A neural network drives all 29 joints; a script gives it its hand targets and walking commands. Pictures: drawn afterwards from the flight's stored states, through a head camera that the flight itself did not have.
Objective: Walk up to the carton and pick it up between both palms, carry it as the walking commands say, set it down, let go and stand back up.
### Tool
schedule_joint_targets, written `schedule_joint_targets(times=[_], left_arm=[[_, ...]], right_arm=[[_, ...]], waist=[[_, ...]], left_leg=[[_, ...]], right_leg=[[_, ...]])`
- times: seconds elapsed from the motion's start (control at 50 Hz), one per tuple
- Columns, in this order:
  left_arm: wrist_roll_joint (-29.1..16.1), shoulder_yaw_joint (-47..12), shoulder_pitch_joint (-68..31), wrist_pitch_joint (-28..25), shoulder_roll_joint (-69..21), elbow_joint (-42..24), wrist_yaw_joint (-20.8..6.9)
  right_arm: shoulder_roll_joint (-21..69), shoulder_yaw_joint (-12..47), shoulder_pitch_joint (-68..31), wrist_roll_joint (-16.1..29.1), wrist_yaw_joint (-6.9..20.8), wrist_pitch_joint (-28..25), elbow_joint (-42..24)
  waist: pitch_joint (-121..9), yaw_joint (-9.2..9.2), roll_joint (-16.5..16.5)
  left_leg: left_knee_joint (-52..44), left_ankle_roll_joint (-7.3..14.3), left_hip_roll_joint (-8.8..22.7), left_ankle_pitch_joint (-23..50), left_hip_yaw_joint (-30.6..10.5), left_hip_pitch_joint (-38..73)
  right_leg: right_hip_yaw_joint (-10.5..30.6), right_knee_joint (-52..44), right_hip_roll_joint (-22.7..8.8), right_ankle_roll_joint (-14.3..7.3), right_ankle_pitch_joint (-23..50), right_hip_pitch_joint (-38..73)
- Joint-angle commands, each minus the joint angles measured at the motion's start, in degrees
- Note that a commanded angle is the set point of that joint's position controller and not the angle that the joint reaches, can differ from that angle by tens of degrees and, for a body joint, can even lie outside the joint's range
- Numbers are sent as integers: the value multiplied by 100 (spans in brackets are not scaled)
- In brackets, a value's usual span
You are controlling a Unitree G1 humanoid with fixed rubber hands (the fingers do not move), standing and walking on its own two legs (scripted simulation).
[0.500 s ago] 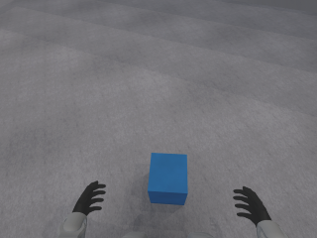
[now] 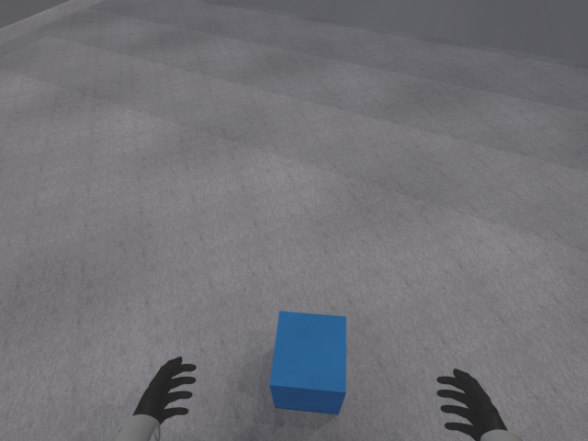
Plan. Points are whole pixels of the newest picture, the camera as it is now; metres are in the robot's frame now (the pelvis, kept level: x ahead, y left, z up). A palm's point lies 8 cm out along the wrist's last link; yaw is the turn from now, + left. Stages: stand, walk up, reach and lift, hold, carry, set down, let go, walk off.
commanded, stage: stand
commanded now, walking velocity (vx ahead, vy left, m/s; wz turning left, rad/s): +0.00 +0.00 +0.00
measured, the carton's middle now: (309, 363) +0.42 +0.00 -0.65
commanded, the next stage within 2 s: none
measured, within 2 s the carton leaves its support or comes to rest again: neither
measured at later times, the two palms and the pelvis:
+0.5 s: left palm out of the picture +0.08 +0.28 -0.09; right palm out of the picture +0.10 -0.28 -0.09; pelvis +0.01 +0.00 +0.00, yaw +0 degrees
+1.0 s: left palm out of the picture -0.02 +0.29 -0.11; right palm out of the picture -0.04 -0.28 -0.12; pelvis -0.06 +0.00 +0.00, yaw -1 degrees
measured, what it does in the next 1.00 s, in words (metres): shifts its weight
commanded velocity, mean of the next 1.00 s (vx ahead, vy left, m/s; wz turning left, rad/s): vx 0.00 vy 0.00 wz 0.00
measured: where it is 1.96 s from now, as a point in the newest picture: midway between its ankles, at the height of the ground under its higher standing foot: outside the picture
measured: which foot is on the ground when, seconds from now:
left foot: down 0.00-1.00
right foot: down 0.00-1.00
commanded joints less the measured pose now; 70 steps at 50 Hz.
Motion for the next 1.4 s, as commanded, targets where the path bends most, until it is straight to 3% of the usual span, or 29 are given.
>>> schedule_joint_targets(times=[0.0, 0.12, 0.16, 0.28, 0.36, 0.46, 0.56, 0.6, 0.68, 0.78, 0.98, 1.3, 1.38], left_arm=[[-105, 382, 21, -578, 1525, 301, 372], [-24, 337, 20, -840, 1501, 741, 425], [-31, 341, -54, -917, 1507, 855, 445], [-23, 416, 112, -1049, 1624, 1119, 457], [-9, 447, 157, -1090, 1725, 1237, 438], [-30, 419, 159, -1146, 1736, 1396, 409], [-38, 398, 96, -1172, 1838, 1585, 392], [-42, 376, 80, -1175, 1844, 1675, 395], [-27, 324, 49, -1164, 1886, 1853, 372], [-10, 287, 37, -1154, 1940, 2082, 347], [-57, 237, 244, -1112, 2020, 2466, 311], [-81, 146, 164, -1035, 2101, 2868, 325], [-86, 101, 86, -1038, 2033, 2971, 344]], right_arm=[[-1429, -497, -177, 136, -303, -711, 144], [-1315, -475, -60, 7, -321, -1017, 622], [-1331, -472, -109, -2, -342, -1075, 705], [-1459, -511, -63, -66, -389, -1233, 890], [-1566, -512, -49, -70, -382, -1279, 1031], [-1640, -456, -108, -55, -380, -1327, 1250], [-1666, -394, -73, -31, -345, -1348, 1509], [-1669, -379, -32, -39, -343, -1350, 1634], [-1689, -367, 62, -76, -323, -1350, 1878], [-1745, -335, 243, -82, -283, -1331, 2168], [-1867, -309, 303, -23, -260, -1322, 2507], [-1947, -279, 264, 30, -247, -1224, 2886], [-1966, -269, 148, 45, -244, -1223, 2915]], waist=[[-2453, -10, 115], [-1865, -81, 86], [-1516, -74, -140], [-703, -66, 136], [-432, -36, -7], [-345, -26, 249], [-463, -18, -38], [-556, -28, 71], [-358, -63, -103], [-163, -104, -81], [-128, 6, 126], [-152, 3, 57], [-240, -28, 15]], left_leg=[[169, 13, 403, 2997, -90, -326], [159, 51, 473, 2959, -124, -552], [38, 71, 503, 2861, -189, -736], [-266, 201, 539, 2595, -396, -1063], [-496, 204, 548, 1914, -510, -1194], [-740, 230, 581, 1280, -600, -1252], [-737, 235, 541, 822, -591, -1187], [-729, 252, 507, 604, -574, -1166], [-727, 235, 454, 32, -586, -1212], [-781, 321, 470, -552, -703, -1386], [-1008, 387, 559, -1229, -882, -1734], [-1021, 400, 585, -1489, -861, -1738], [-1035, 400, 623, -1345, -864, -1691]], right_leg=[[423, -68, -711, 188, 3487, 272], [357, -149, -718, 116, 3416, -385], [390, -188, -719, 130, 3366, -544], [582, -368, -720, 17, 3020, -825], [670, -552, -676, -38, 2352, -915], [778, -751, -665, -85, 1586, -967], [966, -965, -702, -120, 893, -1015], [1072, -1042, -741, -137, 522, -1029], [1227, -1306, -763, -155, -559, -1362], [1320, -1365, -769, -210, -1271, -1600], [1241, -1176, -689, -229, -1314, -1459], [1181, -1155, -703, -191, -1570, -1634], [1105, -1040, -666, -188, -1201, -1539]])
